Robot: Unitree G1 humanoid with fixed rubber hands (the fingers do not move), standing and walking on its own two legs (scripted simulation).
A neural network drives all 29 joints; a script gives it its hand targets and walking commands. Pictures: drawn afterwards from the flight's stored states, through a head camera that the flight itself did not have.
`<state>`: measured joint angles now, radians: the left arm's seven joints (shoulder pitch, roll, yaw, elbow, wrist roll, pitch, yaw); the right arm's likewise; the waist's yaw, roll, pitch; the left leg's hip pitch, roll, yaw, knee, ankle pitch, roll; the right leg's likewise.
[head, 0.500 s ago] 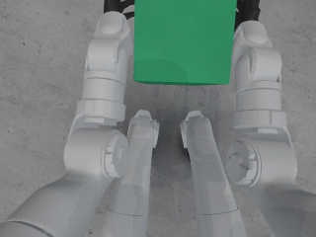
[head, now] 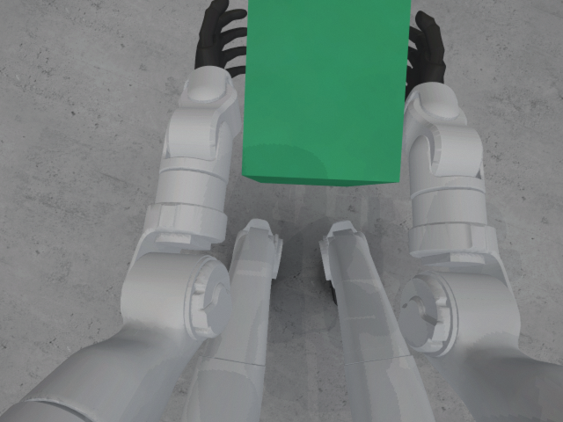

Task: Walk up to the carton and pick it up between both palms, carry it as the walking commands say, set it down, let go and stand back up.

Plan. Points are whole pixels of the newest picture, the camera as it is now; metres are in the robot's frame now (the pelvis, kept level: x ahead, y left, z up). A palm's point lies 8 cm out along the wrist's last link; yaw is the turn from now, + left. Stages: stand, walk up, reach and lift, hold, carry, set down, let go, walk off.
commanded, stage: reach and lift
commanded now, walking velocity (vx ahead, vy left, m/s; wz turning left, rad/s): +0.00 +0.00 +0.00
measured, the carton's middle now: (314, 81) +0.51 -0.02 -0.12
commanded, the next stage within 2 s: none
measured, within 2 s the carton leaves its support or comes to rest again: neither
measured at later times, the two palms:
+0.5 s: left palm (207, 72) +0.47 +0.10 +0.01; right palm (458, 91) +0.45 -0.14 +0.01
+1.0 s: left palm (176, 60) +0.44 +0.10 +0.09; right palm (510, 82) +0.42 -0.14 +0.09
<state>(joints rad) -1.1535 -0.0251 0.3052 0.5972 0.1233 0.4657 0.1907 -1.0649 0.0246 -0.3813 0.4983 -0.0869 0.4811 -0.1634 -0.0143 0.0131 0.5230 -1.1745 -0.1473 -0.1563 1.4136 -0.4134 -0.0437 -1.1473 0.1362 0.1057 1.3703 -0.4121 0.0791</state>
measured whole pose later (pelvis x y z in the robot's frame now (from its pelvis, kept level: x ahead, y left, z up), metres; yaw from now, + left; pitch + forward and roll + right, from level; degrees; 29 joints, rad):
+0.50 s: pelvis +0.01 +0.00 +0.05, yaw +0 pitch +4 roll -1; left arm -0.99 -0.08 0.29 0.54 0.13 0.45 0.19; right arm -0.91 0.06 -0.34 0.46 -0.11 0.48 -0.16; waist -0.02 0.00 0.52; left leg -0.89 -0.13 -0.15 1.16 -0.34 -0.03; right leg -0.87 0.12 0.14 1.14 -0.34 0.07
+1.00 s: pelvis +0.03 -0.01 +0.11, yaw +0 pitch +0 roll +0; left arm -0.81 -0.12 0.31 0.56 0.18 0.45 0.15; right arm -0.74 0.14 -0.34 0.47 -0.15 0.49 -0.17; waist -0.01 -0.01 0.40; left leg -0.59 -0.11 -0.17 0.85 -0.25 -0.03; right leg -0.58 0.10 0.16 0.84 -0.25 0.05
